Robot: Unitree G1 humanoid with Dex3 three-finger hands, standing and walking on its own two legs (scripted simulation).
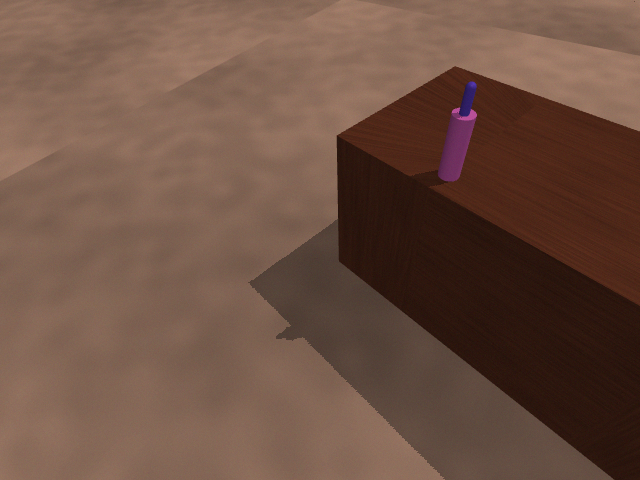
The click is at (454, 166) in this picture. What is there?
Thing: necked bottle
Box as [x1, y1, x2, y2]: [438, 81, 476, 181]
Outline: 472,81 466,84 461,106 459,108 454,109 451,113 438,170 439,177 444,180 451,181 458,178 476,116 476,113 470,108 476,87 475,83
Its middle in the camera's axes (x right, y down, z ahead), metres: +0.32 -0.25 +0.91
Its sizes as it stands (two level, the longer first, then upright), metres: 0.055 0.055 0.249
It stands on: a support 0.60 m high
